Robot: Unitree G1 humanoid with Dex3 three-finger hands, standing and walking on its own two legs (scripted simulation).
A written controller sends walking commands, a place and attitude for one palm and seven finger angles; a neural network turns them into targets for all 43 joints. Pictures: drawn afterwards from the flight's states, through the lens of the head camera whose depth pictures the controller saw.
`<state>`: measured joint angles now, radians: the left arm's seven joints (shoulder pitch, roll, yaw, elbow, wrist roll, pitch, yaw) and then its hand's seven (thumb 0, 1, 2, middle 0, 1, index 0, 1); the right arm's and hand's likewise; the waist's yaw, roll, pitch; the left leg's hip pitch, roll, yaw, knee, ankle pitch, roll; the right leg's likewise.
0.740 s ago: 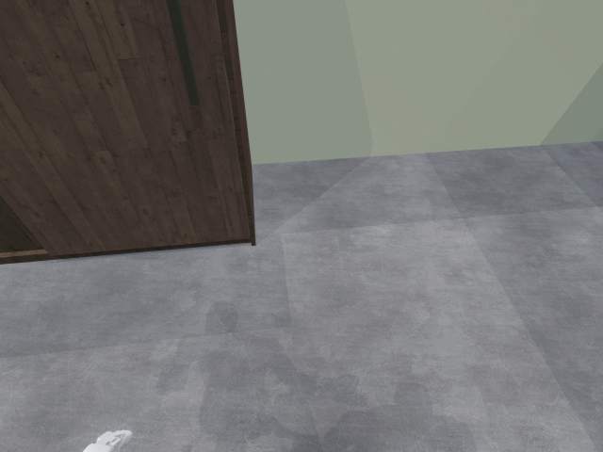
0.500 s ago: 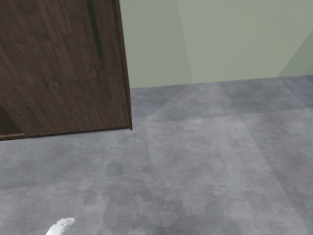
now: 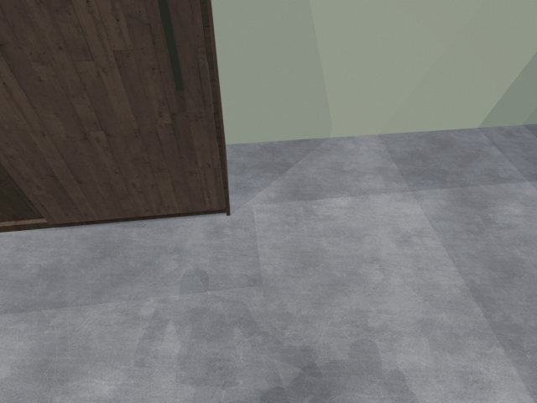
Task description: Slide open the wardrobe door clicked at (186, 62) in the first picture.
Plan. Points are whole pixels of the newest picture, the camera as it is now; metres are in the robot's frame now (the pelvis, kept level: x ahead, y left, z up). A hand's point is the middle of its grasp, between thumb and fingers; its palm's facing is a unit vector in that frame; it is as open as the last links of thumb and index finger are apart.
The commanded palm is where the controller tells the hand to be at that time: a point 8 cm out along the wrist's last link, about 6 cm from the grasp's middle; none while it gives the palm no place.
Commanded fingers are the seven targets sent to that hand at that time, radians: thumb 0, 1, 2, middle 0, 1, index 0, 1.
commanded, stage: stand and wait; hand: right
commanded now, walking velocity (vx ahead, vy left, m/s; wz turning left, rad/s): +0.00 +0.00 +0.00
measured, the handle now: (172, 41) +1.02 +0.34 +0.08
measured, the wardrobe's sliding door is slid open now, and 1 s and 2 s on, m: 0.00 0.00 0.00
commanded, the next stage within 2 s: look at it before walking up in 0.08 s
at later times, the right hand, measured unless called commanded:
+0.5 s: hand out of the picture +0.09 -0.24 -0.15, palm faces -0.03 +0.94 -0.33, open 7.4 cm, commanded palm none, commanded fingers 0.00 -0.90 -0.90 0.20 0.30 0.20 0.30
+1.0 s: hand out of the picture +0.08 -0.23 -0.17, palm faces -0.07 +0.95 -0.31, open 7.4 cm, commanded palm none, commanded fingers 0.00 -0.90 -0.90 0.20 0.30 0.20 0.30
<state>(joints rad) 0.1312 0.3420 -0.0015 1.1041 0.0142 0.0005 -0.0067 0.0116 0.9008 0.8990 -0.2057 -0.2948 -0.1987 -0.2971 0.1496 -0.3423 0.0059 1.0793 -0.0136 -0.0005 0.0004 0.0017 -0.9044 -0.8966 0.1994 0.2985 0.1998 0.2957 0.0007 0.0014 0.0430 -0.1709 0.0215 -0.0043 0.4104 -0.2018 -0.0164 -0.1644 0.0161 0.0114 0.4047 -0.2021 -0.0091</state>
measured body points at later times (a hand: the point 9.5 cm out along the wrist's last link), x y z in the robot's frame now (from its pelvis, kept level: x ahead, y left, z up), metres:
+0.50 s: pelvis +0.00 +0.00 +0.00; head +0.01 +0.00 +0.45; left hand +0.09 +0.30 -0.13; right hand +0.09 -0.29 -0.13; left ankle +0.01 +0.13 -0.74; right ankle +0.01 -0.11 -0.74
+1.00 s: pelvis +0.01 +0.00 +0.00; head +0.02 +0.00 +0.45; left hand +0.09 +0.29 -0.14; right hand +0.08 -0.28 -0.14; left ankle +0.02 +0.13 -0.74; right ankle +0.01 -0.11 -0.74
